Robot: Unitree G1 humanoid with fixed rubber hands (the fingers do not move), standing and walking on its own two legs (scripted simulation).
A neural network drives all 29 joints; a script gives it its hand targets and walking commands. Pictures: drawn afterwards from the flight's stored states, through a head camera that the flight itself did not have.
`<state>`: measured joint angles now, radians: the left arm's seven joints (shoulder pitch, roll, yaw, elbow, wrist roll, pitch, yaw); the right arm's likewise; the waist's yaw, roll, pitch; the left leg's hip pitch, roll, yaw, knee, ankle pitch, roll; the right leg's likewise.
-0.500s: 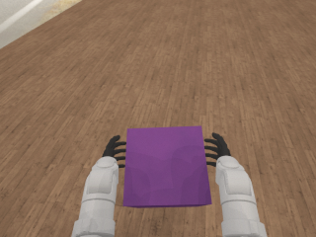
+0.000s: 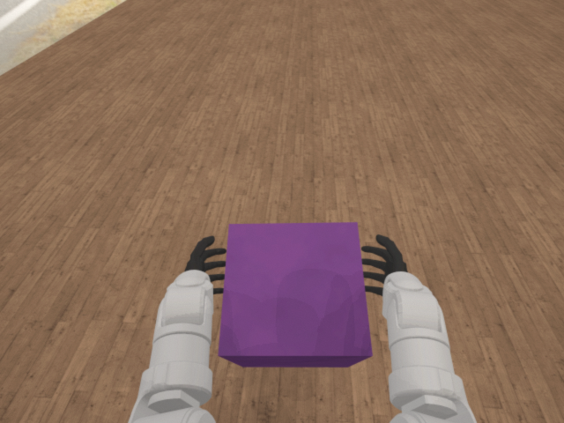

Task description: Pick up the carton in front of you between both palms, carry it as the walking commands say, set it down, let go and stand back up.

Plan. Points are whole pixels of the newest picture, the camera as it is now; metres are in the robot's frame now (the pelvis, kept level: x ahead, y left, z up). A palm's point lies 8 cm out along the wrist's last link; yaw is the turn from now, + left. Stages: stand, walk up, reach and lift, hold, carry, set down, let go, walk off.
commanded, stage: set down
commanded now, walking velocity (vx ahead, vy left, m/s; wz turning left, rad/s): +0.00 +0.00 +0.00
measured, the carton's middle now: (294, 302) +0.34 +0.00 -0.07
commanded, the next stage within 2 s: none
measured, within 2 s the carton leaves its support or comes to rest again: neither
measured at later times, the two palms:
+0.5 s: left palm (223, 320) +0.35 +0.14 -0.17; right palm (363, 311) +0.38 -0.15 -0.16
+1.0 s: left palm (225, 333) +0.39 +0.16 -0.30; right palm (342, 314) +0.45 -0.13 -0.30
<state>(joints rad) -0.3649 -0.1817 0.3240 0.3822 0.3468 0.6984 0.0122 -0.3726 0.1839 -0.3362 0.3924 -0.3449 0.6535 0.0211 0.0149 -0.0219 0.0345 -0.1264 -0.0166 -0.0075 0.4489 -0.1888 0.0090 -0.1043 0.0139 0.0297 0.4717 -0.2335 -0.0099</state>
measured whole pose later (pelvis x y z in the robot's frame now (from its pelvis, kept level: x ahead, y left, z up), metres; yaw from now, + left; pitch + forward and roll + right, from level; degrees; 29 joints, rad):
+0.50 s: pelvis -0.03 -0.01 -0.08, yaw +0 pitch +27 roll +1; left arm -0.61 -0.19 0.44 0.51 0.24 0.16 0.17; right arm -0.71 0.10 -0.39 0.61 -0.28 0.13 -0.06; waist 0.02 -0.01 0.06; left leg -1.14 -0.05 -0.04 0.94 -0.28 -0.02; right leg -1.13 0.07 0.08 0.99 -0.33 0.00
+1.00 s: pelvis -0.05 -0.02 -0.21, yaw +0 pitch +44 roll +2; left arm -0.90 -0.14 0.60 0.57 0.30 0.31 0.08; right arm -1.06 0.00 -0.40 0.79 -0.32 0.28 -0.09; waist 0.07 -0.03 -0.13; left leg -1.80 -0.07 -0.07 1.47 -0.44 -0.07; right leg -1.80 0.13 0.06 1.52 -0.48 -0.02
